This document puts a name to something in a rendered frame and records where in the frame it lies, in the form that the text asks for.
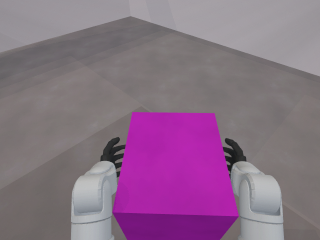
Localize robot right forearm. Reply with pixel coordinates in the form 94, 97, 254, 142
230, 161, 284, 240

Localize left robot hand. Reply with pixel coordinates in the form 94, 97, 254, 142
100, 137, 126, 177

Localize right robot hand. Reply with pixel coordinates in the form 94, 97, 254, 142
223, 138, 247, 179

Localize robot left forearm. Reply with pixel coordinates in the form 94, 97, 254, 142
71, 161, 118, 240

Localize carton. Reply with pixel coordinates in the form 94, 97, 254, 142
112, 112, 239, 240

